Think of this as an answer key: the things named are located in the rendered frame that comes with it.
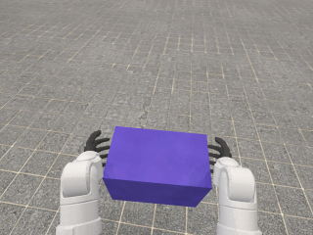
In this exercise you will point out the robot left forearm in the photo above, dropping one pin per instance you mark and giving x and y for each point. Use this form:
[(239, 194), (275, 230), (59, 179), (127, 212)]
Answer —
[(79, 194)]

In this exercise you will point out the robot right forearm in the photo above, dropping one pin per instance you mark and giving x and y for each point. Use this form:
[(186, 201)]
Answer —
[(237, 198)]

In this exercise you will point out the left robot hand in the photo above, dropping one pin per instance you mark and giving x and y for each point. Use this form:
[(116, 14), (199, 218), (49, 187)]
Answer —
[(92, 143)]

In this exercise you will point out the right robot hand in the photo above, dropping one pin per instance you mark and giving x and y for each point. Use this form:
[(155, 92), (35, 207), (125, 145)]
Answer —
[(223, 150)]

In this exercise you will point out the carton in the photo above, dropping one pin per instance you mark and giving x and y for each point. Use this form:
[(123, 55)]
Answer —
[(158, 167)]

